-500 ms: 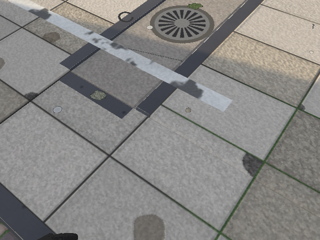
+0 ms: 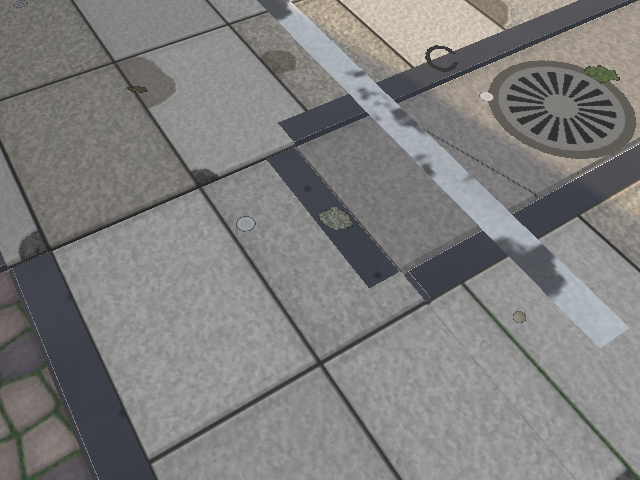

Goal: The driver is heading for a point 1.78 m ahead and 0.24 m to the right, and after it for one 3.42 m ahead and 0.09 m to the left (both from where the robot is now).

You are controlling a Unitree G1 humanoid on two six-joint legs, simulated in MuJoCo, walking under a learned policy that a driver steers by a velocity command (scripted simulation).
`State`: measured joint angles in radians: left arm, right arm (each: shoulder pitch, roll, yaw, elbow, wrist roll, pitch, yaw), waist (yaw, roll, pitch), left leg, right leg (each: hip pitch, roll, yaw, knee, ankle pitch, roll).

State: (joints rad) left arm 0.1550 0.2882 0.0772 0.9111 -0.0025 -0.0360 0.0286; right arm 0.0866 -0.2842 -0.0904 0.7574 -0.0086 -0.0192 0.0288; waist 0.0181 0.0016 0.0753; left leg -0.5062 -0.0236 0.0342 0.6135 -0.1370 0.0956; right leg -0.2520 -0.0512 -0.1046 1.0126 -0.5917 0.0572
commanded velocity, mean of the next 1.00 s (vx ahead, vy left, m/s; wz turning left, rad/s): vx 0.09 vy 0.00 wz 0.09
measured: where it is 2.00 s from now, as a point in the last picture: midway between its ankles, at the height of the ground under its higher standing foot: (332, 370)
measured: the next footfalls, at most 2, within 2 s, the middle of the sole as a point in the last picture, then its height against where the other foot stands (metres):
right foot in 0.36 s outside the picture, level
right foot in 1.42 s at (392, 422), level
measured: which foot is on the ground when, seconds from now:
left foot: down 0.00-1.00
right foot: up 0.00-0.34, down 0.36-1.00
